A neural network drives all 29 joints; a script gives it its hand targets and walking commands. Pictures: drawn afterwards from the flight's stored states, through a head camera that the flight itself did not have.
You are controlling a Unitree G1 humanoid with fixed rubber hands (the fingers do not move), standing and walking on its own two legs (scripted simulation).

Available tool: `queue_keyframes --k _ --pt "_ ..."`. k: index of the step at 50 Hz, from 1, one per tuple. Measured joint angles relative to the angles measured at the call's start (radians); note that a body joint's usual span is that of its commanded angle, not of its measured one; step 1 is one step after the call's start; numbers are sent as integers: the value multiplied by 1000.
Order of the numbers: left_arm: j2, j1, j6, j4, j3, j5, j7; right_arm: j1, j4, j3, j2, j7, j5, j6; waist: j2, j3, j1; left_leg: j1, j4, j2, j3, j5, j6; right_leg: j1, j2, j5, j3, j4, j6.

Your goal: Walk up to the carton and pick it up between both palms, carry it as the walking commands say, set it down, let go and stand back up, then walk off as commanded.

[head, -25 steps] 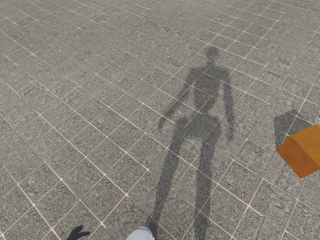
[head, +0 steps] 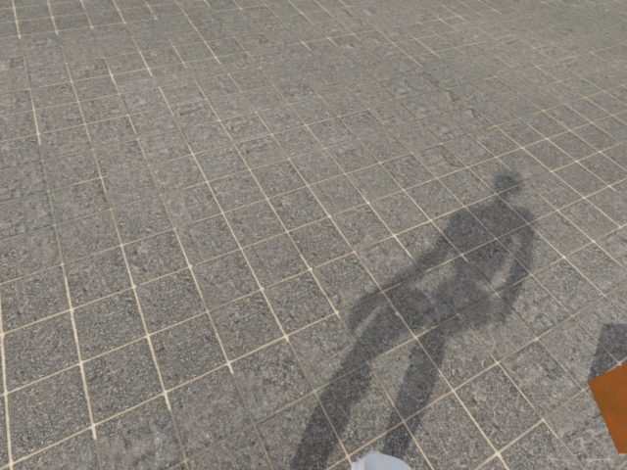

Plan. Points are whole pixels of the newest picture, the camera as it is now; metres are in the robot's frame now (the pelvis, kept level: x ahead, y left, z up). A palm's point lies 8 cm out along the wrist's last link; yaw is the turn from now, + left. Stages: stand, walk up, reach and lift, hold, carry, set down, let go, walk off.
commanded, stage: walk off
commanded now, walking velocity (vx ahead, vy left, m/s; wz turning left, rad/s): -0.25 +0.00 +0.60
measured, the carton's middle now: out of the picture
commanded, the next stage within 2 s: stand in 0.16 s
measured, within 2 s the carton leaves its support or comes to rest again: neither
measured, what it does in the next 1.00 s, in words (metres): walks backwards: right foot, then left foot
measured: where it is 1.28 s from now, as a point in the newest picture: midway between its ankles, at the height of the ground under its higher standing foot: outside the picture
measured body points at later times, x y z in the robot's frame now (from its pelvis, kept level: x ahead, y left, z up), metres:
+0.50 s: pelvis -0.10 -0.03 +0.02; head -0.07 -0.07 +0.46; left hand -0.07 +0.22 -0.11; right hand -0.01 -0.26 -0.15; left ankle -0.11 +0.10 -0.66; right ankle -0.10 -0.14 -0.72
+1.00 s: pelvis -0.15 -0.01 +0.02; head -0.16 -0.01 +0.47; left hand -0.19 +0.21 -0.14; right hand -0.09 -0.22 -0.14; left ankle -0.21 +0.08 -0.72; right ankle -0.10 -0.14 -0.72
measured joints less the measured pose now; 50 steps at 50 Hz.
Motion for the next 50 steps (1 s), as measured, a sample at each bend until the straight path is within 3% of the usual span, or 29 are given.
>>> queue_keyframes --k 3,8,14,17,19,22,25,28,33,36,39,50 --pt "9 -14 8 6 6 -7 -11 8 1 7 9 -19 5 0 9 8 -8 -14 -66 -10 -48 71 5 -45 37 50 67 156 11" --pt "6 -47 3 -5 7 -7 -11 -9 -5 11 2 -16 9 6 39 9 -8 -63 -114 -34 -100 148 8 -28 51 117 109 170 30" --pt "-8 -82 -4 -18 -8 -34 3 -43 -21 12 -6 -17 -3 -8 57 18 -20 -109 -146 -70 -121 220 0 96 71 74 137 -109 44" --pt "-24 -77 -19 -15 -16 -36 6 -46 -13 7 -10 -17 -6 -11 69 7 -24 -121 -159 -83 -118 250 -14 185 85 116 135 -304 21" --pt "-44 -68 -27 -6 -22 -27 8 -36 -4 1 -17 -17 6 0 101 -5 -34 -136 -145 -85 -137 246 -29 243 99 235 115 -449 -22" --pt "-77 -24 -33 -3 -35 -10 -1 -1 23 -7 -28 -25 2 16 139 -32 -38 -185 51 -96 -141 14 -50 254 94 254 88 -463 -61" --pt "-100 10 -35 12 -44 -2 -2 41 51 -15 -39 -11 -6 12 156 -52 -39 -207 291 -87 -127 8 -52 285 86 274 67 -506 -65" --pt "-122 25 -42 23 -53 -7 0 78 77 -22 -50 -3 -6 12 165 -75 -39 -169 369 -64 -137 21 -59 285 87 290 46 -523 -66" --pt "-141 26 -69 44 -62 1 -4 102 121 -11 -46 -20 5 11 143 -87 -23 25 70 1 -93 -68 -65 262 89 290 30 -497 -62" --pt "-130 29 -68 63 -54 4 -8 92 145 2 -25 -35 8 6 95 -73 -15 133 -175 -1 -59 51 -46 237 75 276 31 -449 -51" --pt "-103 57 -63 86 -43 -10 -9 104 165 22 13 -44 8 -15 28 -83 7 162 -226 -25 -30 85 -23 248 54 298 60 -475 -39" --pt "-94 92 -68 169 -55 -5 -10 98 211 59 77 -47 20 -57 43 -92 0 204 -293 -40 -26 133 -1 308 42 371 64 -580 -18"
